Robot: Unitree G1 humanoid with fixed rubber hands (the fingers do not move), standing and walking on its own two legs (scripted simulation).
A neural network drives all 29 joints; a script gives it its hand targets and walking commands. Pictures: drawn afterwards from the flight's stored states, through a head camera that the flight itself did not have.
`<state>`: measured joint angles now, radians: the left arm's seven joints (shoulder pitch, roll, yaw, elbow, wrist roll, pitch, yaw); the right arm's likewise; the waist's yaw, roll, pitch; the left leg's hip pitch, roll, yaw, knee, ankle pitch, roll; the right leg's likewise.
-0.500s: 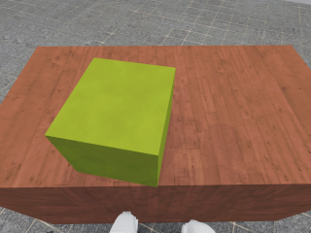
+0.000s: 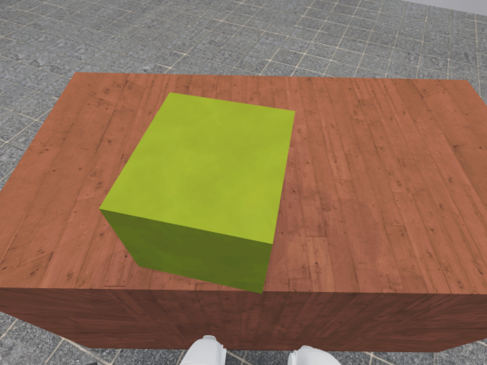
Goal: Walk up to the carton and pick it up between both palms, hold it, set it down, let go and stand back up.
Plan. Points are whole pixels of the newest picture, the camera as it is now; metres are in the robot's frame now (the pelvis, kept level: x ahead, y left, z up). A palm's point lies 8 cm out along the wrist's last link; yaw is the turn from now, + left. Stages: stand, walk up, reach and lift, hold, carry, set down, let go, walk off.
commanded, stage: walk up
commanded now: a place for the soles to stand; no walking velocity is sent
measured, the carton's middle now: (214, 190) +0.40 +0.09 +0.04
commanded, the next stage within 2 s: none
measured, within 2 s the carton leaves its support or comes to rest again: neither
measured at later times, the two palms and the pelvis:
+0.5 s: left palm out of the picture +0.08 +0.32 -0.11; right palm out of the picture +0.08 -0.31 -0.09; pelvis +0.00 +0.01 +0.00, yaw +1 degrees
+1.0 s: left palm out of the picture +0.06 +0.34 -0.12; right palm out of the picture +0.07 -0.28 -0.08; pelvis -0.01 +0.03 +0.00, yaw +2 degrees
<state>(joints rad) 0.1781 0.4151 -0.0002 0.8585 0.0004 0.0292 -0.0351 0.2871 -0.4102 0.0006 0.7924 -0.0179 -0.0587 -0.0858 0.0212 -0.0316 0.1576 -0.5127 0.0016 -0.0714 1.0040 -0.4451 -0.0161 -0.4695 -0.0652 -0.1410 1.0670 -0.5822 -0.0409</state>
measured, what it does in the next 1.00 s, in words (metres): stands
